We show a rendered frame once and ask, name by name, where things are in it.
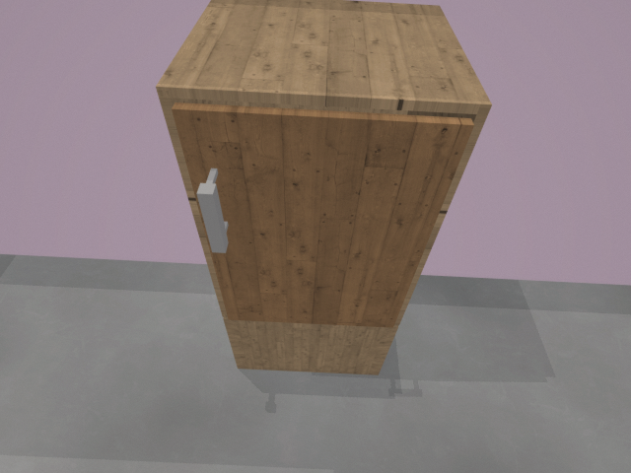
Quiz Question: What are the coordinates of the handle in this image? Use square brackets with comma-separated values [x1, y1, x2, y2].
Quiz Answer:
[196, 169, 228, 253]

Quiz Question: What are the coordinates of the cupboard door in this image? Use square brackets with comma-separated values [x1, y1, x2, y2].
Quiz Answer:
[172, 102, 474, 328]

